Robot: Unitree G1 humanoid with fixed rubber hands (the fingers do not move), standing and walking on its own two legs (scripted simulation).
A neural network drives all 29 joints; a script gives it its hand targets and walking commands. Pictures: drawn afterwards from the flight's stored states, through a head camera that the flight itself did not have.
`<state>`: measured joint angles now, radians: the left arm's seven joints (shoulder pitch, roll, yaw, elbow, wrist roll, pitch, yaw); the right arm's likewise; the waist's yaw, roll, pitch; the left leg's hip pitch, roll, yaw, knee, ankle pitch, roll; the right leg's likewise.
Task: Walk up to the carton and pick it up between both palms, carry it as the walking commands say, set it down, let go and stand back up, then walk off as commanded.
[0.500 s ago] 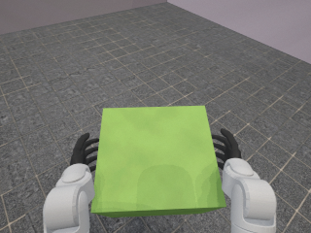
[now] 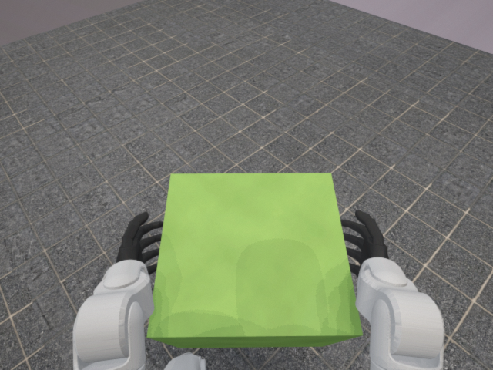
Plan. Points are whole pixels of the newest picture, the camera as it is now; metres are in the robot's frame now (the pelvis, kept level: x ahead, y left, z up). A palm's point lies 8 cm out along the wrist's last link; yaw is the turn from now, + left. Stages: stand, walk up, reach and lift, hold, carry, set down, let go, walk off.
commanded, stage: carry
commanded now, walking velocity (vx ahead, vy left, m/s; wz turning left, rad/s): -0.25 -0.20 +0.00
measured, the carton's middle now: (251, 265) +0.29 -0.02 +0.00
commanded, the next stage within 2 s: none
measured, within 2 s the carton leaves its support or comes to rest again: neither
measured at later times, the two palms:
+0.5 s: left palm out of the picture +0.12 +0.04 +0.11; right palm out of the picture +0.13 -0.28 +0.11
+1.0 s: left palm out of the picture +0.04 -0.02 +0.11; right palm out of the picture +0.06 -0.34 +0.11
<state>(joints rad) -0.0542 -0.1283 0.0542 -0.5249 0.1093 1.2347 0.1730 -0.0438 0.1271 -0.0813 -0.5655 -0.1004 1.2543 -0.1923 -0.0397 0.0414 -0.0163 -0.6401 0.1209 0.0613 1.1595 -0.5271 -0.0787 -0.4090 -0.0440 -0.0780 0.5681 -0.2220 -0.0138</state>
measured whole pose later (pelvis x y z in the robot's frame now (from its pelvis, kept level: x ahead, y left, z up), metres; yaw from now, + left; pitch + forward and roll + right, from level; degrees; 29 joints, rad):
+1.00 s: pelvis -0.19 -0.19 +0.01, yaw +2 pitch +3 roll +0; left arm -0.04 -0.13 0.07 -0.49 0.11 1.25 0.19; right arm -0.07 0.13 -0.08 -0.45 -0.12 1.24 -0.17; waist 0.01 -0.02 -0.14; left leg -0.32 0.04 0.09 0.50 -0.23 0.00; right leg -0.38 -0.02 -0.12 0.46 -0.13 -0.04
